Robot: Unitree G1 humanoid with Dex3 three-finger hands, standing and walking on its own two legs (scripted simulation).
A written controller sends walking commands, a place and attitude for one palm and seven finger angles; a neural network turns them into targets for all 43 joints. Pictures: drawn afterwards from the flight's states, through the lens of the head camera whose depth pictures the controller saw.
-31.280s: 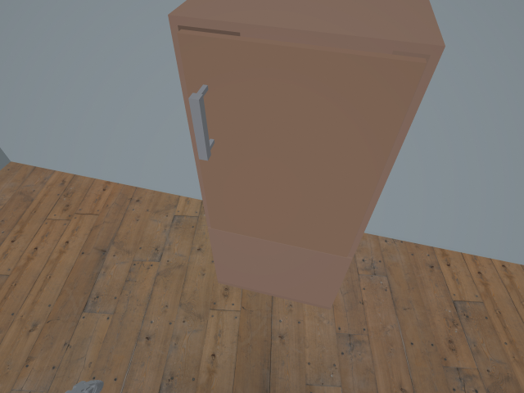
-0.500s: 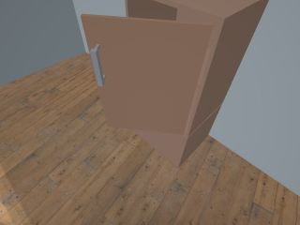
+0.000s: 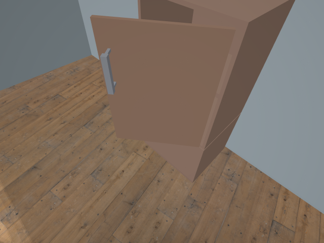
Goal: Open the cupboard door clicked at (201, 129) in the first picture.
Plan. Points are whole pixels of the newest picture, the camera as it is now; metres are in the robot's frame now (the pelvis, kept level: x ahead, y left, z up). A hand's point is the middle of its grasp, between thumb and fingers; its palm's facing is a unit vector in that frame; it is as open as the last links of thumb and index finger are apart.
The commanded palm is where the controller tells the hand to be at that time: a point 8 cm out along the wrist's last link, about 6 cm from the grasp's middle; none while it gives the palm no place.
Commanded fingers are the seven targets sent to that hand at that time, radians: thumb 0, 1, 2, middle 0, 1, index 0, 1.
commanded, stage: shuffle to correct the standing spot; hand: left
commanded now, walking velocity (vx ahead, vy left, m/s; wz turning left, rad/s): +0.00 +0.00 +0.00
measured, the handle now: (110, 72) +0.63 +0.23 +0.08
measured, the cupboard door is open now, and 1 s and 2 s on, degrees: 38 38 38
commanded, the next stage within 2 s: come to a stop and stand still in 0.34 s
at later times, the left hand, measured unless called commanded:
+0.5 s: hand out of the picture +0.02 +0.20 -0.19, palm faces +0.02 -0.99 -0.15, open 7.4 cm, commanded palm none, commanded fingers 0.00 0.90 0.90 -0.20 -0.30 -0.20 -0.30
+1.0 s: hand (93, 241) +0.16 +0.21 -0.19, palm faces +0.00 -0.98 -0.18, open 7.2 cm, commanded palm none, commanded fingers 0.00 0.90 0.90 -0.20 -0.30 -0.20 -0.30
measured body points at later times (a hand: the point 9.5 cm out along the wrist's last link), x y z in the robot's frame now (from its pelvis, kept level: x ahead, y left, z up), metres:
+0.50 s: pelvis +0.06 +0.03 -0.01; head +0.07 +0.05 +0.44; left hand +0.02 +0.25 -0.17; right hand +0.03 -0.19 -0.16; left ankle +0.01 +0.09 -0.74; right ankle +0.02 -0.10 -0.71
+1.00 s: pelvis +0.08 +0.04 -0.02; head +0.11 +0.05 +0.43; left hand +0.16 +0.26 -0.18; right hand +0.09 -0.20 -0.17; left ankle +0.06 +0.13 -0.74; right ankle +0.13 -0.09 -0.74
